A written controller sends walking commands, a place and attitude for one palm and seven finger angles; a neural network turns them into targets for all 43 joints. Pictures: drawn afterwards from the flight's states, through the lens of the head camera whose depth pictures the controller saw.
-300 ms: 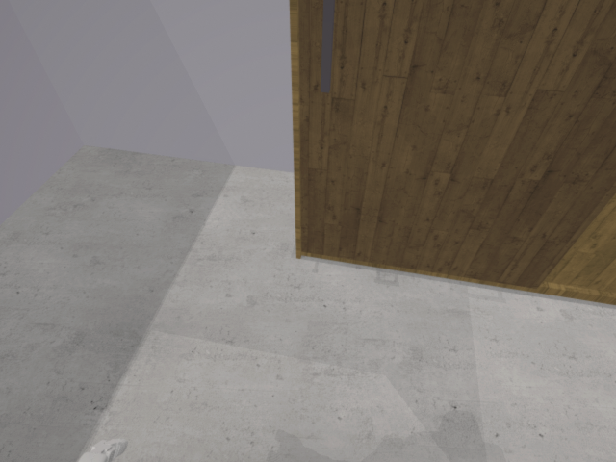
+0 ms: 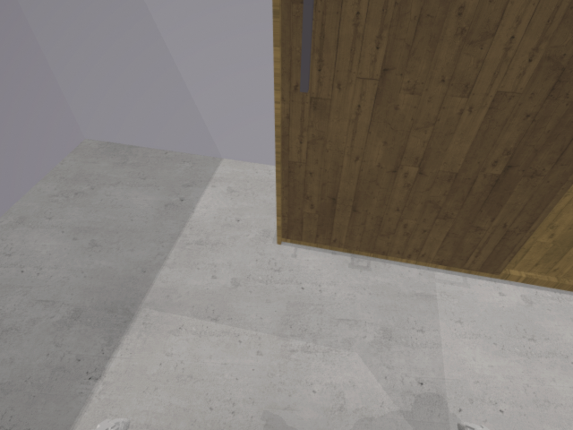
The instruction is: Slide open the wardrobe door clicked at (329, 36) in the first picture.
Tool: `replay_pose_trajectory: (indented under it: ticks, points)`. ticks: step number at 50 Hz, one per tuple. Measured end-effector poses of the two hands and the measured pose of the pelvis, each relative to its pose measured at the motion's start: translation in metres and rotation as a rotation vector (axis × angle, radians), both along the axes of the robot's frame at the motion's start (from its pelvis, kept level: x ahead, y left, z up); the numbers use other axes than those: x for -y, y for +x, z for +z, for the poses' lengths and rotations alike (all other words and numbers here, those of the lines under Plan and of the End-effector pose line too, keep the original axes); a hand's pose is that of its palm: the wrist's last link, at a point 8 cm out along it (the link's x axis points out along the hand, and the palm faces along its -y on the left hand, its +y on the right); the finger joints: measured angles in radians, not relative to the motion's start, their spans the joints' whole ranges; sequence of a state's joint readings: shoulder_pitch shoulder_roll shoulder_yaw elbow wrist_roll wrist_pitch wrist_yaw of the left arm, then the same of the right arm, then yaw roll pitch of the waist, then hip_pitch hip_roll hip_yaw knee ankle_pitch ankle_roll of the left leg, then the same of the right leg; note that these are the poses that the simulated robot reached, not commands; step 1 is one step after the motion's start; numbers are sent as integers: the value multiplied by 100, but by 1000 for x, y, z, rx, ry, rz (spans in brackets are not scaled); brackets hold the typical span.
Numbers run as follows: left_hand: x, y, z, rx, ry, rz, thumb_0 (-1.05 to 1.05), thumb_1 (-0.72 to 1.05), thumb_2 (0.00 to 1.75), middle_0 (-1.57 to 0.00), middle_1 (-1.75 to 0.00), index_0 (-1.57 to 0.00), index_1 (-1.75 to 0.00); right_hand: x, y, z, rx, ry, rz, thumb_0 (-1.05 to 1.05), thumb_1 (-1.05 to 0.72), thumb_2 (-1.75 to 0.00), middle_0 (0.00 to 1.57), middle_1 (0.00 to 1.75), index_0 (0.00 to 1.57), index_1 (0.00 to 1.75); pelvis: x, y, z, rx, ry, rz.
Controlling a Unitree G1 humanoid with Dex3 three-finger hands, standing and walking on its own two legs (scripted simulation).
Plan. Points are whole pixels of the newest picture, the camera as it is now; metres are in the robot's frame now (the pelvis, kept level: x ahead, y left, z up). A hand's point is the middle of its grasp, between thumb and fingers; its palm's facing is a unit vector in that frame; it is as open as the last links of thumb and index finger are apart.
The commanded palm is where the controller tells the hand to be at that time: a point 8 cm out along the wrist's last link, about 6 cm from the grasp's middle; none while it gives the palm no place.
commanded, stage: stand and wait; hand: left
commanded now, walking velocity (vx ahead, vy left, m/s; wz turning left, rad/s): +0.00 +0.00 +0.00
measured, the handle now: (307, 41) +0.99 +0.01 +0.14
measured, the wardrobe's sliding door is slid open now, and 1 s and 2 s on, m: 0.00 0.00 0.00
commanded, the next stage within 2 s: look at it before walking up in 0.52 s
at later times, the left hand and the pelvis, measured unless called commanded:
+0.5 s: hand out of the picture +0.05 +0.24 -0.15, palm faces -0.01 -0.94 -0.34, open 7.4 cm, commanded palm none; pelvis -0.02 -0.01 +0.00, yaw +0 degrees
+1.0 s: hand out of the picture +0.05 +0.24 -0.15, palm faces -0.02 -0.94 -0.34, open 7.4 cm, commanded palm none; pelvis -0.02 +0.00 +0.01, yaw +0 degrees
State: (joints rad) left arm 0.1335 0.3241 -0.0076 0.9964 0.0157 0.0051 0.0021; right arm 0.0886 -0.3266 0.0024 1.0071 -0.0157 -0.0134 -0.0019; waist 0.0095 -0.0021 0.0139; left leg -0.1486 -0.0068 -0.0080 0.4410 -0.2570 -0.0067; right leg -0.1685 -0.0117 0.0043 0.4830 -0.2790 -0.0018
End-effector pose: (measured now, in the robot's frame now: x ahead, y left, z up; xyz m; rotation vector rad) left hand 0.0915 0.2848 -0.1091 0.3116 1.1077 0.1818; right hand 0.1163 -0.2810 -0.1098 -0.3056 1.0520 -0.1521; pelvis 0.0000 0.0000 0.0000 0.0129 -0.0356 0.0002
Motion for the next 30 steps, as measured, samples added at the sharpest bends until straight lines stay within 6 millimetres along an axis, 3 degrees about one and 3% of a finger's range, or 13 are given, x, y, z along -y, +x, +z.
replay_pose_trajectory:
  ticks: [15, 22, 30]
  points:
    - [-2, -49, -5, -107, 10, 38, 0, 90, 89, -20, -30, -20, -30, 20, -61, -8, -143, -20, -46, 0, -90, -90, 20, 30, 20, 30, 7, -16, 3, 8, -5, 3]
    - [-2, -53, -4, -111, 10, 37, 0, 90, 89, -20, -30, -20, -30, 21, -77, -9, -170, -18, -59, 0, -90, -90, 20, 30, 20, 30, 8, -21, 4, 9, -5, 3]
    - [0, -48, -3, -92, 6, 28, 0, 90, 89, -20, -30, -20, -30, 18, -80, -9, -166, -11, -61, 0, -90, -90, 20, 30, 20, 30, 7, -24, 4, 9, -6, 1]
